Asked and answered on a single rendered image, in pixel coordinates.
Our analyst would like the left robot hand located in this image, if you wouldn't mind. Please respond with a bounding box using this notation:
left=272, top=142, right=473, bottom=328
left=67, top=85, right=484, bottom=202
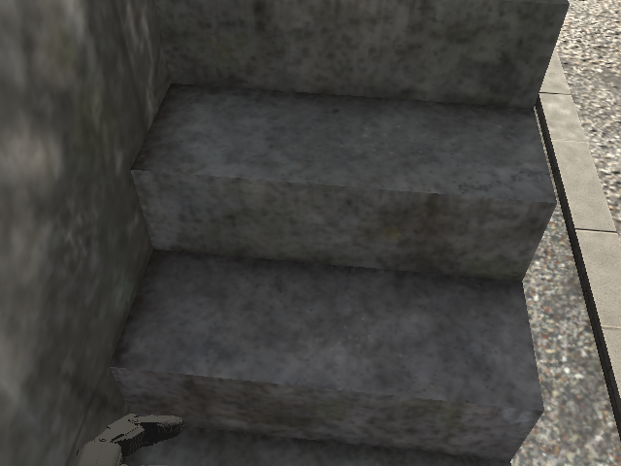
left=74, top=414, right=183, bottom=466

